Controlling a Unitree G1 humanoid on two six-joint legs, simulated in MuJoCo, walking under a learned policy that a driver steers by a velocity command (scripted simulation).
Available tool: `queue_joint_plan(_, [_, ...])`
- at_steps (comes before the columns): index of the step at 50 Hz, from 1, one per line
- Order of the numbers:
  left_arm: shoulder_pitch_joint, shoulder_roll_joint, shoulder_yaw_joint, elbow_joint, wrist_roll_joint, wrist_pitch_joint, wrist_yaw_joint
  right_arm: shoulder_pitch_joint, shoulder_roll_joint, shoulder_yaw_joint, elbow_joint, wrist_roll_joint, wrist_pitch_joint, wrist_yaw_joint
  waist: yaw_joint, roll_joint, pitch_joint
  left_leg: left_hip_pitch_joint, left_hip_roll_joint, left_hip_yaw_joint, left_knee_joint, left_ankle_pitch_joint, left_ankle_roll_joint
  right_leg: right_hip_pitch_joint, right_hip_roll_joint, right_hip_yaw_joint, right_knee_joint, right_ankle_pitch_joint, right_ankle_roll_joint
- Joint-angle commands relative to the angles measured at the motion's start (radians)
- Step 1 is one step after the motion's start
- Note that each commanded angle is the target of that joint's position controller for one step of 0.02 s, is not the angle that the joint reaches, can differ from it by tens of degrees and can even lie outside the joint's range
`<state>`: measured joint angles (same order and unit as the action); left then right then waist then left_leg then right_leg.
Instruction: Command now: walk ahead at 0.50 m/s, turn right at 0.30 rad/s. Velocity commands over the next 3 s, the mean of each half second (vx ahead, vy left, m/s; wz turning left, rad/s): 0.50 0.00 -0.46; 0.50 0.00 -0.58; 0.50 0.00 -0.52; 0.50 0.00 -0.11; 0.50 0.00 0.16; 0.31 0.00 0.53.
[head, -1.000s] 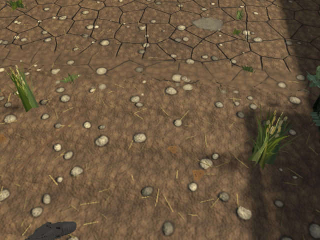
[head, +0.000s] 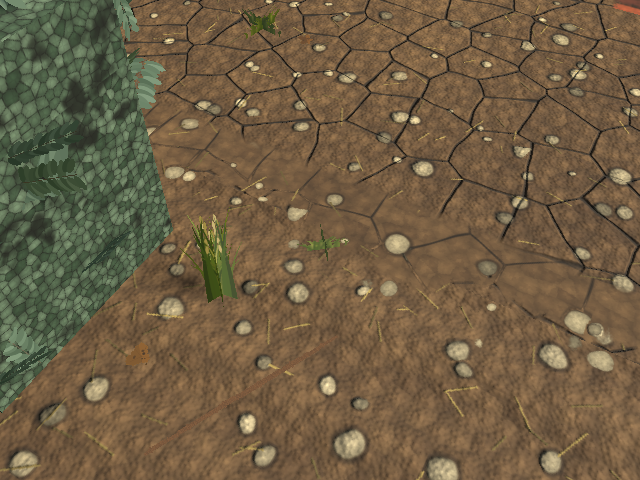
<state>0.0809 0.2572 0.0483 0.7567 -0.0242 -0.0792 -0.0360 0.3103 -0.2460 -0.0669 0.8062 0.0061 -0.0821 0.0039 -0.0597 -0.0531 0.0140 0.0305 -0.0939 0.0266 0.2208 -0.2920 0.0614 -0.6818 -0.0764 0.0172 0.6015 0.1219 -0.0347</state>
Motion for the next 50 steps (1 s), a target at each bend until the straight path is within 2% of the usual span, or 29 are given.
queue_joint_plan(1, [-0.141,0.075,0.013,-0.116,-0.002,-0.017,-0.023,0.036,-0.160,-0.043,-0.019,0.001,0.004,-0.011,-0.017,0.092,0.048,0.068,0.336,-0.054,0.009,0.507,0.111,-0.055,0.019,0.000,-0.036,-0.087,-0.037])
queue_joint_plan(3, [-0.091,0.096,0.022,-0.117,0.005,-0.014,-0.030,0.010,-0.183,-0.048,-0.026,0.001,0.017,-0.021,0.019,0.122,-0.006,0.100,0.330,-0.018,0.120,0.827,0.084,0.052,0.073,-0.061,-0.034,-0.198,-0.065])
queue_joint_plan(4, [-0.022,0.122,0.036,-0.106,0.008,-0.009,-0.028,0.000,-0.197,-0.051,-0.029,0.001,0.025,-0.027,0.058,0.140,-0.060,0.103,0.317,0.002,0.230,1.005,0.069,0.157,0.112,-0.095,-0.031,-0.244,-0.084])
queue_joint_plan(5, [0.121,0.162,0.058,-0.072,0.010,-0.006,-0.022,-0.023,-0.200,-0.048,-0.038,0.002,0.033,-0.033,0.138,0.126,-0.135,0.044,0.278,0.042,0.424,1.070,0.039,0.357,0.149,-0.110,-0.077,-0.203,-0.112])
queue_joint_plan(6, [0.284,0.238,0.081,-0.049,0.015,-0.001,-0.009,-0.011,-0.178,-0.036,-0.063,-0.012,0.029,-0.043,0.195,0.034,-0.248,-0.200,0.240,0.065,0.728,0.787,-0.003,0.683,0.004,0.111,-0.062,-0.101,-0.180])
queue_joint_plan(7, [0.319,0.302,0.092,-0.043,0.000,-0.009,-0.013,0.124,-0.041,0.012,-0.084,-0.036,0.002,-0.016,0.109,-0.206,-0.386,-0.653,0.024,-0.007,1.094,-0.171,-0.075,1.076,-0.238,0.653,-0.135,-0.272,-0.387])
queue_joint_plan(8, [0.368,0.212,0.071,-0.036,-0.006,-0.002,-0.007,0.040,-0.126,-0.001,-0.079,-0.009,-0.031,0.002,0.183,-0.118,-0.430,-0.787,0.035,-0.160,1.188,-0.253,-0.060,1.136,-0.236,0.782,-0.255,-0.441,-0.368])
queue_joint_plan(9, [0.304,0.184,0.062,-0.050,0.001,0.001,0.003,-0.066,-0.162,-0.010,-0.121,0.026,-0.051,0.010,0.189,-0.070,-0.274,-0.866,0.088,-0.160,1.171,-0.167,-0.046,1.028,-0.210,0.648,-0.281,-0.428,-0.317])
queue_joint_plan(10, [0.234,0.176,0.058,-0.071,0.007,0.003,0.009,-0.120,-0.153,-0.003,-0.137,0.019,-0.061,0.005,0.158,0.043,-0.183,-0.839,0.128,-0.146,1.094,-0.094,-0.041,0.870,-0.179,0.555,-0.297,-0.345,-0.289])
queue_joint_plan(11, [0.182,0.163,0.052,-0.085,0.012,0.004,0.011,-0.141,-0.155,-0.009,-0.144,-0.005,-0.062,-0.002,0.119,0.086,-0.114,-0.787,0.153,-0.135,1.010,-0.061,-0.050,0.723,-0.153,0.490,-0.315,-0.223,-0.281])
queue_joint_plan(12, [0.156,0.152,0.046,-0.098,0.022,0.002,0.014,-0.127,-0.157,-0.015,-0.149,-0.016,-0.053,-0.006,0.080,0.069,-0.096,-0.712,0.172,-0.139,0.966,-0.046,-0.058,0.627,-0.126,0.446,-0.338,-0.141,-0.280])
queue_joint_plan(15, [0.140,0.151,0.047,-0.108,0.014,0.001,0.022,-0.091,-0.128,-0.013,-0.152,-0.022,-0.024,-0.016,0.042,0.025,-0.061,-0.662,0.183,-0.108,0.826,-0.024,-0.096,0.488,-0.083,0.352,-0.372,-0.036,-0.278])
queue_joint_plan(17, [0.162,0.181,0.056,-0.102,0.010,0.003,0.033,-0.152,-0.105,-0.004,-0.171,-0.027,-0.015,-0.021,0.056,0.019,-0.040,-0.650,0.169,-0.088,0.694,0.089,-0.121,0.424,-0.050,0.293,-0.379,-0.008,-0.259])
queue_joint_plan(20, [0.201,0.188,0.060,-0.086,-0.001,0.015,0.044,-0.263,-0.078,0.008,-0.193,-0.023,-0.020,-0.015,0.102,-0.009,-0.035,-0.563,0.123,-0.080,0.462,0.310,-0.130,0.377,0.011,0.242,-0.355,-0.076,-0.202])
queue_joint_plan(25, [0.274,0.179,0.060,-0.064,-0.008,0.035,0.050,-0.364,-0.115,-0.003,-0.225,0.000,-0.039,0.006,0.136,-0.036,-0.037,-0.510,0.077,-0.114,0.283,0.319,-0.115,0.484,-0.022,0.368,-0.265,-0.212,-0.174])
queue_joint_plan(27, [0.266,0.181,0.063,-0.068,-0.003,0.041,0.053,-0.338,-0.139,-0.016,-0.222,0.005,-0.050,0.011,0.111,-0.063,-0.040,-0.462,0.073,-0.119,0.245,0.239,-0.089,0.531,-0.039,0.427,-0.205,-0.210,-0.160])
queue_joint_plan(28, [0.249,0.171,0.061,-0.074,-0.002,0.043,0.054,-0.280,-0.148,-0.024,-0.207,0.006,-0.056,0.010,0.075,-0.073,-0.054,-0.381,0.074,-0.107,0.206,0.237,-0.066,0.525,-0.025,0.433,-0.161,-0.191,-0.144])
queue_joint_plan(29, [0.236,0.141,0.051,-0.086,0.002,0.039,0.051,-0.189,-0.175,-0.038,-0.190,-0.003,-0.060,0.003,0.027,-0.068,-0.111,-0.223,0.111,-0.119,0.192,0.239,-0.030,0.488,0.014,0.402,-0.060,-0.154,-0.113])
queue_joint_plan(30, [0.229,0.082,0.030,-0.107,0.014,0.032,0.047,-0.041,-0.229,-0.055,-0.179,-0.020,-0.061,-0.007,-0.038,0.027,-0.236,0.028,0.279,-0.269,0.213,0.194,0.040,0.365,0.072,0.313,0.200,-0.268,-0.074])
queue_joint_plan(31, [0.368,0.040,0.013,-0.132,-0.011,0.025,0.048,0.051,-0.301,-0.072,-0.140,-0.029,-0.046,-0.005,0.015,0.351,-0.350,0.330,0.497,-0.699,0.154,0.015,0.212,0.024,0.199,0.173,0.495,-0.695,-0.010])
queue_joint_plan(32, [0.365,0.140,0.028,-0.111,-0.019,0.025,0.051,0.045,-0.218,-0.058,-0.148,-0.005,-0.039,0.000,-0.006,0.291,-0.295,0.303,0.520,-0.804,0.107,-0.211,0.209,-0.110,0.111,0.174,0.639,-0.697,0.008])
queue_joint_plan(33, [0.263,0.194,0.044,-0.119,-0.010,0.031,0.051,0.008,-0.158,-0.041,-0.159,-0.003,-0.033,-0.004,-0.034,0.193,-0.170,0.191,0.470,-0.657,0.090,-0.204,0.162,-0.142,0.080,0.161,0.687,-0.601,0.018])
queue_joint_plan(34, [0.210,0.185,0.046,-0.131,0.001,0.036,0.051,-0.038,-0.142,-0.031,-0.163,-0.011,-0.025,-0.005,-0.019,0.128,-0.099,0.077,0.426,-0.530,0.074,-0.087,0.132,-0.119,0.050,0.129,0.681,-0.529,0.026])
queue_joint_plan(35, [0.175,0.172,0.048,-0.146,0.010,0.036,0.047,-0.066,-0.124,-0.024,-0.155,-0.014,-0.021,-0.006,-0.003,0.122,-0.044,-0.011,0.388,-0.442,0.050,0.014,0.122,-0.105,0.026,0.124,0.643,-0.481,0.030])
queue_joint_plan(36, [0.175,0.153,0.049,-0.153,0.004,0.038,0.040,-0.080,-0.111,-0.018,-0.149,-0.020,-0.021,-0.007,0.020,0.144,-0.022,-0.075,0.357,-0.365,0.023,0.080,0.109,-0.067,0.001,0.117,0.619,-0.453,0.029])
queue_joint_plan(38, [0.184,0.113,0.042,-0.157,-0.006,0.047,0.032,-0.085,-0.107,-0.018,-0.131,-0.013,-0.027,-0.005,0.037,0.169,-0.011,-0.130,0.336,-0.270,-0.019,0.148,0.114,-0.039,-0.018,0.090,0.582,-0.431,0.034])
queue_joint_plan(40, [0.153,0.095,0.036,-0.173,-0.001,0.053,0.030,-0.079,-0.135,-0.027,-0.110,-0.010,-0.033,-0.004,0.041,0.150,0.001,-0.143,0.346,-0.204,-0.050,0.223,0.131,-0.062,-0.030,0.085,0.525,-0.388,0.046])
queue_joint_plan(46, [0.016,0.072,0.022,-0.200,0.001,0.043,0.006,-0.058,-0.187,-0.039,-0.061,-0.007,-0.021,-0.011,0.002,0.116,0.019,-0.099,0.328,0.001,-0.055,0.366,0.102,-0.031,-0.026,0.033,0.224,-0.119,0.043])
queue_joint_plan(50, [-0.089,0.069,0.018,-0.241,-0.004,0.040,-0.017,-0.004,-0.221,-0.046,-0.025,0.010,-0.005,-0.012,-0.027,0.115,0.056,-0.017,0.359,0.061,-0.036,0.393,0.078,-0.006,-0.007,-0.021,0.084,-0.132,0.008])
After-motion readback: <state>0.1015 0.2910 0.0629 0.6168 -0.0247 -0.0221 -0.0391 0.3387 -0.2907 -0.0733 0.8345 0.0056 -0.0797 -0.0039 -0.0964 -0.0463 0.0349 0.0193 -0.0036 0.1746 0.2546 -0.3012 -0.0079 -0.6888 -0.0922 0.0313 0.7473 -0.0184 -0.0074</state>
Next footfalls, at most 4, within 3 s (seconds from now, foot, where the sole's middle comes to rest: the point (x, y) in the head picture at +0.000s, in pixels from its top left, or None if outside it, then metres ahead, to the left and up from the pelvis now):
0.10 right None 0.25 -0.12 -0.77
0.60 left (303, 444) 0.55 0.02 -0.77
1.12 right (470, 388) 0.65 -0.36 -0.77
1.60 left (464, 263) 1.00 -0.42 -0.77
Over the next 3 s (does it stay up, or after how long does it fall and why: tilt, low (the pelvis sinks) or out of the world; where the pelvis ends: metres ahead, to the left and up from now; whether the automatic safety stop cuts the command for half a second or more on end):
stays up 1.27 -0.87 0.00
